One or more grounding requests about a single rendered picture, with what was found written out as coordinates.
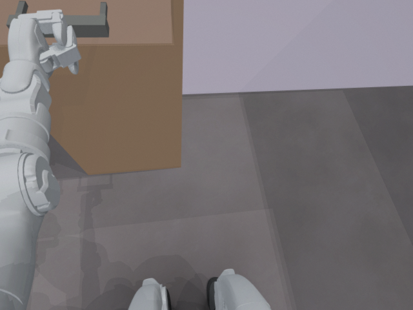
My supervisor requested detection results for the drawer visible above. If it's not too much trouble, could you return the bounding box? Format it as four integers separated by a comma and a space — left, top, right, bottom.
0, 0, 172, 45

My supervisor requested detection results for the robot left hand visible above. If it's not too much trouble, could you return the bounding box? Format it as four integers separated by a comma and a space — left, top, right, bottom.
8, 9, 81, 79

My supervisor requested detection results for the robot left upper arm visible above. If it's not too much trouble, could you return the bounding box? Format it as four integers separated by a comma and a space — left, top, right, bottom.
0, 152, 60, 310

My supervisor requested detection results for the robot left forearm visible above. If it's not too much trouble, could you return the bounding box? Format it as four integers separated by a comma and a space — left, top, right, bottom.
0, 60, 52, 164

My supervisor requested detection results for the left robot shin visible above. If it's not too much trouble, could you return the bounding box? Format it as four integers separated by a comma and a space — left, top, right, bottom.
142, 278, 160, 286

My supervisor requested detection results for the handle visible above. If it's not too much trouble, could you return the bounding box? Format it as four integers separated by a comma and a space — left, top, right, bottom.
6, 1, 109, 37

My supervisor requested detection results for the cabinet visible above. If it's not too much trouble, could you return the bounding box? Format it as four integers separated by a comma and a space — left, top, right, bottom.
0, 0, 184, 175

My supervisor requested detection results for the left robot thigh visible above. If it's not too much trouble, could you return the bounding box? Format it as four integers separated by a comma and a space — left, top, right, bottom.
128, 284, 168, 310

